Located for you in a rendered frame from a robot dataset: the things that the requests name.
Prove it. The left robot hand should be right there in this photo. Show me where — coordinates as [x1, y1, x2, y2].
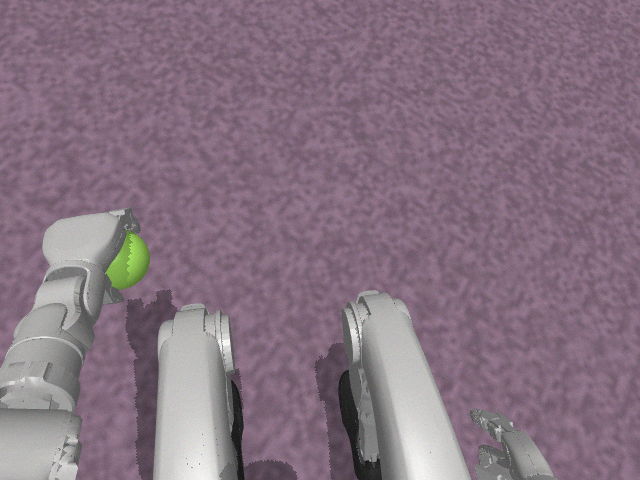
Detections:
[42, 207, 141, 304]

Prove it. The right robot hand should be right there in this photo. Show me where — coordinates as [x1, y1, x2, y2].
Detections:
[470, 409, 554, 480]

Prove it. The right robot foot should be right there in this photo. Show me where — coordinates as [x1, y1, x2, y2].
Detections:
[338, 369, 382, 480]

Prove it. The left robot arm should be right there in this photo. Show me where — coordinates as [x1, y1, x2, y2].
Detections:
[0, 260, 107, 480]

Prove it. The ball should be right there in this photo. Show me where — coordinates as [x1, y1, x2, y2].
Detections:
[105, 230, 150, 290]

